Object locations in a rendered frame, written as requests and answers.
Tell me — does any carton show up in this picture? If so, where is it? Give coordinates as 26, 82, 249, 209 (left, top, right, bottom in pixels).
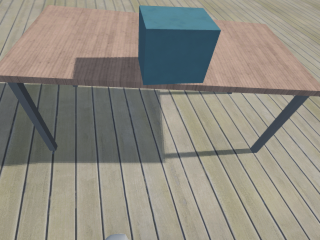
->
138, 5, 221, 85

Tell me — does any table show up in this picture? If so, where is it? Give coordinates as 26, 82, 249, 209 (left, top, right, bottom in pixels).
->
0, 5, 320, 153

